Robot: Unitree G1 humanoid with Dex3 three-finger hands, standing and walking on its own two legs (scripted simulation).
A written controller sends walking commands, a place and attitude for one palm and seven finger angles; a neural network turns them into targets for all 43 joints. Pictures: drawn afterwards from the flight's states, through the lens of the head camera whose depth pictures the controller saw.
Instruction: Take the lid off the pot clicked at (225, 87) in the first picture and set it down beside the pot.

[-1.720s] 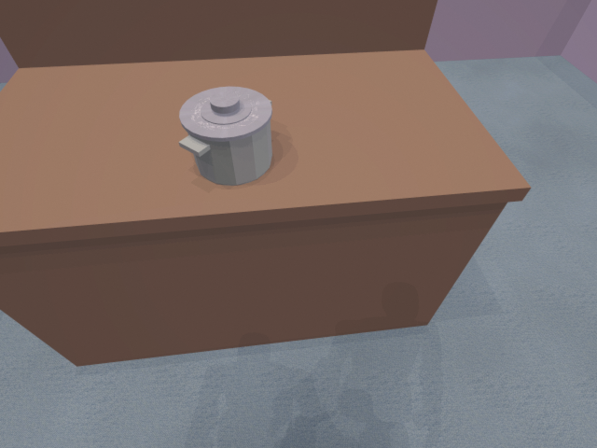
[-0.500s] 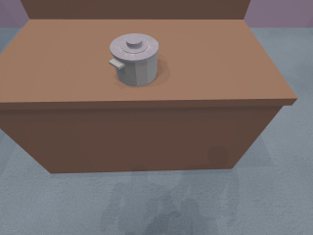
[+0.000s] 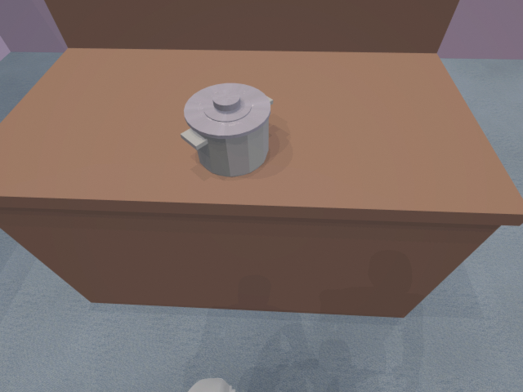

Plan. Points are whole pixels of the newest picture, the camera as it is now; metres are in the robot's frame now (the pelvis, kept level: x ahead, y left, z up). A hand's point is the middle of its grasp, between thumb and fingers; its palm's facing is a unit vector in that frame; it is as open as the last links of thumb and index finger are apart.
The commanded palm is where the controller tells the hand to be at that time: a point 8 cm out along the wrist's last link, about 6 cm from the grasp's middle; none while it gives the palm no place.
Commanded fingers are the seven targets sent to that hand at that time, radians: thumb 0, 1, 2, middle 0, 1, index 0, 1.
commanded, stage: take the last steps up to it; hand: left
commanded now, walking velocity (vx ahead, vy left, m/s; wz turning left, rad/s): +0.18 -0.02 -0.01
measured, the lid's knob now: (226, 100) +0.62 +0.10 +0.10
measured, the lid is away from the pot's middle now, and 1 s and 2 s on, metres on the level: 0.00 0.00 0.00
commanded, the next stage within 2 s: come to a stop and stand still in 0.08 s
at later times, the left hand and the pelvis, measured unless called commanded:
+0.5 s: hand (165, 383) +0.16 +0.19 -0.17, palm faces +0.05 -0.97 -0.23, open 7.4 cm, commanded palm none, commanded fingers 0.00 0.90 0.90 -0.20 -0.30 -0.20 -0.30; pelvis +0.11 +0.00 -0.01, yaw -1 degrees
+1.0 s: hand out of the picture +0.13 +0.25 -0.18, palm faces -0.01 -0.97 -0.26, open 7.4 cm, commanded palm none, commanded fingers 0.00 0.90 0.90 -0.20 -0.30 -0.20 -0.30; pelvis +0.08 +0.04 -0.01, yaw -2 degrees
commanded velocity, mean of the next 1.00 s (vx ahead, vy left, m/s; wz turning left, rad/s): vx -0.07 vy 0.01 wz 0.00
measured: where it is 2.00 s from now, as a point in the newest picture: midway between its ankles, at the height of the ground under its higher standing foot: outside the picture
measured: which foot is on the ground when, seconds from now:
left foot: up 0.00-0.16, down 0.18-0.52, up 0.54-0.84, down 0.86-1.00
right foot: down 0.00-0.18, up 0.20-0.50, down 0.52-1.00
